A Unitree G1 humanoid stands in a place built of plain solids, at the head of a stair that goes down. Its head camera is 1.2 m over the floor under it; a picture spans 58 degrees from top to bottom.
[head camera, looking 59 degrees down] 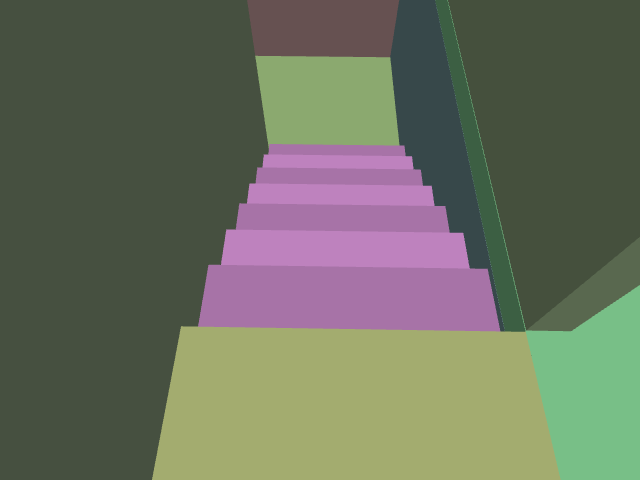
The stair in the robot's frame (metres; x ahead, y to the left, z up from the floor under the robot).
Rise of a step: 0.17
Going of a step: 0.26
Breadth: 0.99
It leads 1 degrees to the right of straight ahead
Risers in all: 8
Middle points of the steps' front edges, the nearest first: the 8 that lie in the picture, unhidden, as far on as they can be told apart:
0.42 -0.09 0.00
0.71 -0.10 -0.16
0.96 -0.10 -0.33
1.22 -0.11 -0.49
1.47 -0.11 -0.66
1.72 -0.11 -0.82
1.98 -0.12 -0.99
2.23 -0.12 -1.16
